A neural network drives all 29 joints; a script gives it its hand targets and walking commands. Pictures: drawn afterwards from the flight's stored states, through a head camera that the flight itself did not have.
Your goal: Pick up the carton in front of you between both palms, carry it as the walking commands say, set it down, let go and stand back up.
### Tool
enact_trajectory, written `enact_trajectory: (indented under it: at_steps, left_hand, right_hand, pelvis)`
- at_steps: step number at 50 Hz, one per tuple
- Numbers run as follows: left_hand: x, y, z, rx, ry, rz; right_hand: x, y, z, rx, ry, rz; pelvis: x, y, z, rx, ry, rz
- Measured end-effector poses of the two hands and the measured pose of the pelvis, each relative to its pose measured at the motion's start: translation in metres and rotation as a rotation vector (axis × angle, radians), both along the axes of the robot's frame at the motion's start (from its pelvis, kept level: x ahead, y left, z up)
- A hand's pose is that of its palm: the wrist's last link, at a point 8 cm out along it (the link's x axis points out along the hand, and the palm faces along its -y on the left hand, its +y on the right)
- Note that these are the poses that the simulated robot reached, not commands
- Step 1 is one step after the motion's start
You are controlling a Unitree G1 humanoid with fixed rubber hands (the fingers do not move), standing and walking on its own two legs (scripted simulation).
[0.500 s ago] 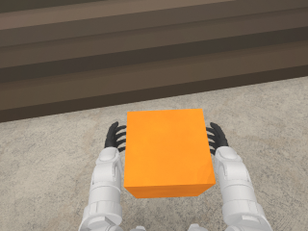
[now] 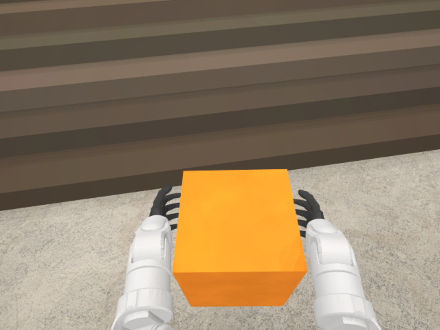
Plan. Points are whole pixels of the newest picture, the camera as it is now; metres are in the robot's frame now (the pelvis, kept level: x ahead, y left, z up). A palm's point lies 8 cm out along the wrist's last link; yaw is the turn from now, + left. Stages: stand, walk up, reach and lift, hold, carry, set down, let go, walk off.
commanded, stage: reach and lift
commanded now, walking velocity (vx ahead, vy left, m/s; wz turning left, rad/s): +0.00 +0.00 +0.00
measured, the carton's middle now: (235, 242) +0.31 +0.00 -0.05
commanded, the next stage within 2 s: hold in 0.74 s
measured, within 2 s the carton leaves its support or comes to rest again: neither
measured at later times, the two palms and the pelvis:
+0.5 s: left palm (159, 216) +0.32 +0.15 +0.05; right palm (314, 219) +0.31 -0.15 +0.04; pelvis +0.02 +0.00 +0.01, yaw +0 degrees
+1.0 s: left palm (154, 216) +0.30 +0.15 +0.07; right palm (316, 218) +0.30 -0.15 +0.06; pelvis +0.01 +0.00 +0.01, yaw +0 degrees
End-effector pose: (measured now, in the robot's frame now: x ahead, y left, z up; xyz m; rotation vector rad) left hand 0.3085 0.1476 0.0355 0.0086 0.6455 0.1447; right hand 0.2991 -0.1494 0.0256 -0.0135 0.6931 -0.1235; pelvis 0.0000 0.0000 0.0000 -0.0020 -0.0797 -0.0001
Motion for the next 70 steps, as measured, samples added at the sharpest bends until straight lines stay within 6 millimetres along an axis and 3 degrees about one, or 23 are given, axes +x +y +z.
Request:
enact_trajectory:
  at_steps: [31,46,54,70]
  left_hand:
    - [0.008,0.000,0.013,0.022,-0.004,-0.019]
    - [-0.001,0.003,0.032,0.025,-0.036,-0.019]
    - [-0.008,0.003,0.029,0.020,-0.011,-0.008]
    - [-0.005,0.001,0.032,0.012,-0.022,0.000]
  right_hand:
    - [0.009,0.000,0.015,-0.028,-0.004,0.022]
    - [0.001,0.003,0.033,-0.031,-0.036,0.024]
    - [-0.004,0.003,0.031,-0.026,-0.012,0.026]
    - [0.000,0.001,0.034,-0.018,-0.023,0.020]
  pelvis:
    - [0.018,-0.002,0.007,-0.001,-0.023,0.003]
    - [0.017,0.000,0.008,-0.001,-0.049,-0.001]
    - [0.009,-0.001,0.007,-0.001,-0.067,0.001]
    - [0.006,-0.004,0.005,-0.001,-0.053,0.007]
